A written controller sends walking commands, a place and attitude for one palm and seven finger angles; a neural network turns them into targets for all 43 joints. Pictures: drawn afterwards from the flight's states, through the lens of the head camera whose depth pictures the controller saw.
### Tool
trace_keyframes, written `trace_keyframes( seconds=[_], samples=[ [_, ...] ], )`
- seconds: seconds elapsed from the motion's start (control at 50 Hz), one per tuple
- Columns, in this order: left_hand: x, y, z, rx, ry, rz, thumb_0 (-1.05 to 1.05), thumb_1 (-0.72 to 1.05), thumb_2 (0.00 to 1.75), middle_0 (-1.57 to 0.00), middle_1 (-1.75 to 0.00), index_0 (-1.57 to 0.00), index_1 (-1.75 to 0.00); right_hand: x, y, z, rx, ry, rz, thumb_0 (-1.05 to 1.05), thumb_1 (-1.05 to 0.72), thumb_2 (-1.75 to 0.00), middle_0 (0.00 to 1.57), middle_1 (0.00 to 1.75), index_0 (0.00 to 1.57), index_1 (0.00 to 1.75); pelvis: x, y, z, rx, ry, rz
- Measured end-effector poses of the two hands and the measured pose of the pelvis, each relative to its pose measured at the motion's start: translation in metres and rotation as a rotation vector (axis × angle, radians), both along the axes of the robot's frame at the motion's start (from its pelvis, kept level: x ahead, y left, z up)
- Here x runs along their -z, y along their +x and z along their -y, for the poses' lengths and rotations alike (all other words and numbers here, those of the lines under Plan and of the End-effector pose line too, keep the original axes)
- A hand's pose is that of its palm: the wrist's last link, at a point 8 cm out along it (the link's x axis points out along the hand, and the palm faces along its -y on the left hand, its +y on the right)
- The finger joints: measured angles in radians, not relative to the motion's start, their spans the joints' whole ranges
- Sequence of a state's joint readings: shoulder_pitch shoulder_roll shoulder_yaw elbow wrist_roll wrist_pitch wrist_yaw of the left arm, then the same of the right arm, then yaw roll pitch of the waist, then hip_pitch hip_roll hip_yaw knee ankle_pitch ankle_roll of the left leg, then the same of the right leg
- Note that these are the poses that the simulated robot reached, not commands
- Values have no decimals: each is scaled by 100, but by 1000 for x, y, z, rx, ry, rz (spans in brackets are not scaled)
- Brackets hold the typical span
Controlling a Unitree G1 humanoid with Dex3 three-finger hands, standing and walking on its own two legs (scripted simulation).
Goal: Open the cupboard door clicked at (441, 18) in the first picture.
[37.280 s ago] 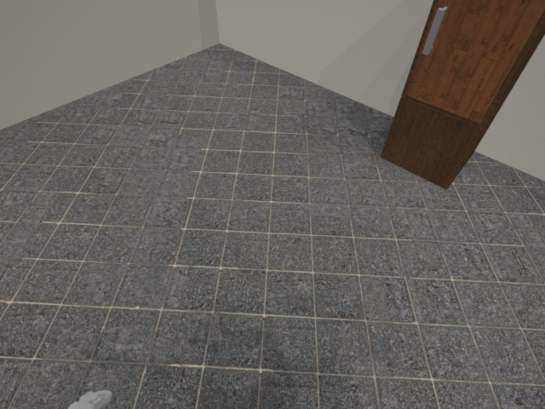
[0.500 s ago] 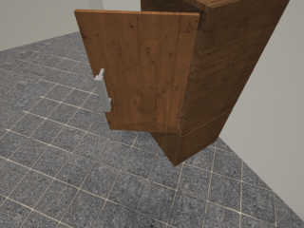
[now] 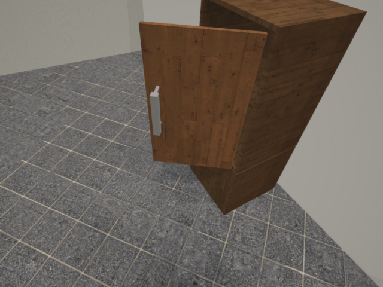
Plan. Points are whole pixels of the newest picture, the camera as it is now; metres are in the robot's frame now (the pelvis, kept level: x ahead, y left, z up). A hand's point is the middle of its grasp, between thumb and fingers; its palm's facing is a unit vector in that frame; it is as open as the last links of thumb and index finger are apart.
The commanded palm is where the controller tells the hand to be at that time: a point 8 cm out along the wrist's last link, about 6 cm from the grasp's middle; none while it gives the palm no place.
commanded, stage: shuffle to correct the standing spot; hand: left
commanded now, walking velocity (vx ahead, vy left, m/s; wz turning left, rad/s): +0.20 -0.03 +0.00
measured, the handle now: (157, 111) +0.68 +0.16 -0.03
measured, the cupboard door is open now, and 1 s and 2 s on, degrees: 55 55 55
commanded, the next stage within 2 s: come to a stop and stand still in 1.40 s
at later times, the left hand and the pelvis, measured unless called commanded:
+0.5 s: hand out of the picture -0.02 +0.19 -0.16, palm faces -0.01 -0.98 -0.18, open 7.3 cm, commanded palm none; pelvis -0.05 +0.02 +0.01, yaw -4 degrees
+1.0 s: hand out of the picture -0.04 +0.22 -0.18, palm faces -0.02 -0.99 -0.12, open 7.4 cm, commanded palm none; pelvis -0.01 +0.05 +0.00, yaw -4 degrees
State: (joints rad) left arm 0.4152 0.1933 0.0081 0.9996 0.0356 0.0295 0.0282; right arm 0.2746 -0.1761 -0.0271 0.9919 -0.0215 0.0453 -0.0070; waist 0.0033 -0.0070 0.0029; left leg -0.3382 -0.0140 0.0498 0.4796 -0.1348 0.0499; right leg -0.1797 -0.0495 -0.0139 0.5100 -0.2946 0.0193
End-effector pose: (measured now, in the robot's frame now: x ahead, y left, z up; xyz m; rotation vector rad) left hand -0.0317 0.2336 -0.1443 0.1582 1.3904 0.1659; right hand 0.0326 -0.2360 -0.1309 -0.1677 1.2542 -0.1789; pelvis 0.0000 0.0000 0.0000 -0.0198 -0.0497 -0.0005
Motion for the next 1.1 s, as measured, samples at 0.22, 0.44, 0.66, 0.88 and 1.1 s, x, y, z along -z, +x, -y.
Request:
trace_keyframes(
  seconds=[0.22,0.44,0.66,0.88,1.1],
  samples=[
    [13,-86,9,-73,-73,-193,1,90,90,-20,-30,-20,-30,5,-67,-17,88,-13,-67,0,-90,-90,20,30,20,30,5,-19,-16,13,-24,-3],
    [-5,3,-3,40,-57,80,1,92,90,-20,-30,-20,-30,6,-148,-51,155,51,-181,0,-90,-90,20,30,20,30,-7,-45,-24,59,1,-18],
    [-17,-36,1,30,0,37,1,92,90,-20,-30,-20,-30,5,-123,-33,169,92,-83,0,-90,-90,20,30,20,30,-13,-60,-11,78,21,-21],
    [0,-43,-7,-20,-87,-23,1,90,90,-20,-30,-20,-30,-5,-86,-41,111,24,-73,0,-91,-90,20,30,20,30,-7,-35,-36,42,11,-37],
    [-7,56,-43,58,-52,31,1,91,90,-20,-30,-20,-30,-1,-80,-87,135,63,-147,0,-90,-90,20,30,20,30,-9,6,-52,60,35,-67]
  ],
)
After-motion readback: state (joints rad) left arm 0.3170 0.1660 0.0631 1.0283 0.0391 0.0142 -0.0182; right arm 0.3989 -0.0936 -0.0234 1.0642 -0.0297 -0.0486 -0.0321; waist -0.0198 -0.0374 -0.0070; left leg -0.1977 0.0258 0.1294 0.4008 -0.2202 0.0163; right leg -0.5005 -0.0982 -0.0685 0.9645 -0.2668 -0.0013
